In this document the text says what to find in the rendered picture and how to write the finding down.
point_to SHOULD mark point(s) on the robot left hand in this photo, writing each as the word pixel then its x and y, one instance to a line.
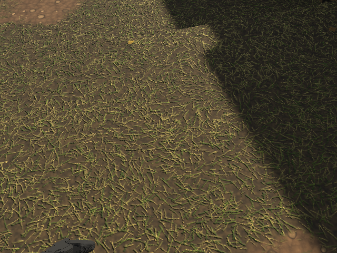
pixel 71 246

